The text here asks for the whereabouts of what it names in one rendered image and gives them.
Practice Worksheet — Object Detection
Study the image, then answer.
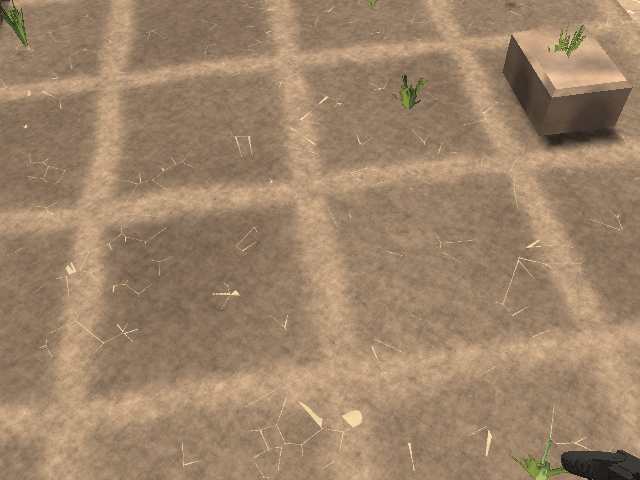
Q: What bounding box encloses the robot right hand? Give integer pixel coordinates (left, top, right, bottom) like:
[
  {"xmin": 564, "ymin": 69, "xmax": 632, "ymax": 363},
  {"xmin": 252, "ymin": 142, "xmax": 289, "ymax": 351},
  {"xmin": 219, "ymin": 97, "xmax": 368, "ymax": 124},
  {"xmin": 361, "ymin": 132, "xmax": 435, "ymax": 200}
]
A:
[{"xmin": 561, "ymin": 450, "xmax": 640, "ymax": 480}]

